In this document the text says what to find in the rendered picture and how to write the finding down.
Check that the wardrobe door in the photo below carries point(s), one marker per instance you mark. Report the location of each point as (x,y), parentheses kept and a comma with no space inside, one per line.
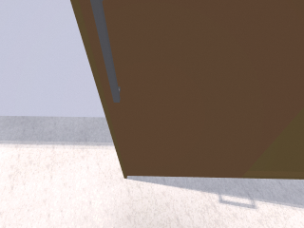
(286,153)
(206,85)

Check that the handle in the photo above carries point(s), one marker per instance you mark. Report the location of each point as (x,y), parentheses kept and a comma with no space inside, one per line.
(99,17)

